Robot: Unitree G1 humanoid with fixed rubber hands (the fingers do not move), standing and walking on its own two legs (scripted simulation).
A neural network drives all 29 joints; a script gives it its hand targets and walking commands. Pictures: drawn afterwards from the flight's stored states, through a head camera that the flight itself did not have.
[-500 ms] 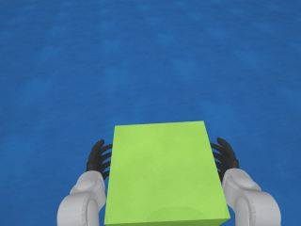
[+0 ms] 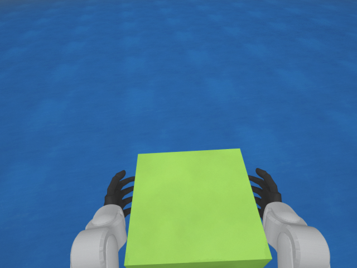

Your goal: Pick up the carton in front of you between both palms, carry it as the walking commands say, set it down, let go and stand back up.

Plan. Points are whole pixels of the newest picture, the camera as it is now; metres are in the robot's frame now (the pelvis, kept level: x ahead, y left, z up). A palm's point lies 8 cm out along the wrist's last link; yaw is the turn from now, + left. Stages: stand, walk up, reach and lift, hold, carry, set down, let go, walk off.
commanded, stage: carry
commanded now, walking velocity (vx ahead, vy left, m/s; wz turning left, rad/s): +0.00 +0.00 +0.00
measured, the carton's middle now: (192, 223) +0.22 +0.00 +0.02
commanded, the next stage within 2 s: hold in 0.74 s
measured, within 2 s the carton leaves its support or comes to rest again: neither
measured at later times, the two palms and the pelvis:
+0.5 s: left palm (123, 211) +0.24 +0.15 +0.04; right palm (263, 209) +0.24 -0.15 +0.04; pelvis -0.02 +0.00 +0.00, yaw +0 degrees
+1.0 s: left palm (135, 206) +0.26 +0.13 +0.03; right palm (270, 207) +0.25 -0.17 +0.04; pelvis -0.03 -0.01 +0.01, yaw -3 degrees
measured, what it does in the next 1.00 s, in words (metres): stands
